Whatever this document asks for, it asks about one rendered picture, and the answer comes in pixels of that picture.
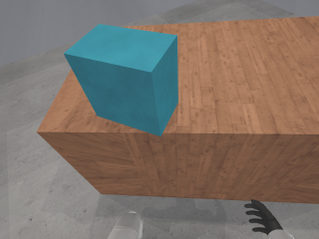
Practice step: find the carton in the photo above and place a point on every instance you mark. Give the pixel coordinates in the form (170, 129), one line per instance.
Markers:
(129, 76)

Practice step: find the left robot thigh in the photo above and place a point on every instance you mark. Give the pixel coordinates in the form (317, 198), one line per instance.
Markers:
(129, 226)

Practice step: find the pedestal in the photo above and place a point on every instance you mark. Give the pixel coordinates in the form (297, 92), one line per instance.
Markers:
(246, 125)

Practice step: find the right robot hand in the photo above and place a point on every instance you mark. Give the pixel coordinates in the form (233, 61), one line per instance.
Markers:
(269, 222)

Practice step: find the robot right forearm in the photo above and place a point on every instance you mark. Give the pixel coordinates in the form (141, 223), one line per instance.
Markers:
(279, 234)

